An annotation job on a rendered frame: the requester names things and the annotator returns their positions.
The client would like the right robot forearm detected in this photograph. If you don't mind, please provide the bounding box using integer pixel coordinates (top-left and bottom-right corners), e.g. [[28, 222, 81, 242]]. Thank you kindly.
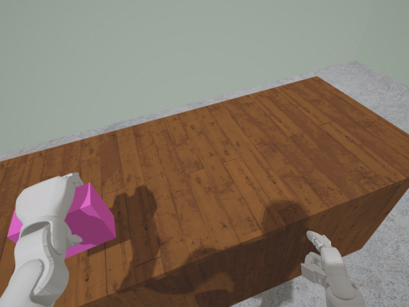
[[325, 275, 365, 307]]

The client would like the robot right hand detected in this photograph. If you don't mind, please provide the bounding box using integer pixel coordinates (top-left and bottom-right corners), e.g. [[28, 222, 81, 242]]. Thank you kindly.
[[301, 231, 349, 287]]

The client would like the table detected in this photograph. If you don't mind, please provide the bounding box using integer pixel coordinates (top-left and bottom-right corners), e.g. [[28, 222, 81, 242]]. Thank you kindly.
[[0, 76, 409, 307]]

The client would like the sponge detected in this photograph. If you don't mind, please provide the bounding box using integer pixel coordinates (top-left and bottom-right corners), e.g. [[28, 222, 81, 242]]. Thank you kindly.
[[7, 183, 116, 259]]

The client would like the robot left hand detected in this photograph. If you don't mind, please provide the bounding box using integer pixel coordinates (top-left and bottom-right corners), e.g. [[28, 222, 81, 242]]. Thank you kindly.
[[15, 172, 84, 249]]

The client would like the left robot forearm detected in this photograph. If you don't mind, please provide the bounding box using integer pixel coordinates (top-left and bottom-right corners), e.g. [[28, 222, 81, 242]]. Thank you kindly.
[[0, 216, 69, 307]]

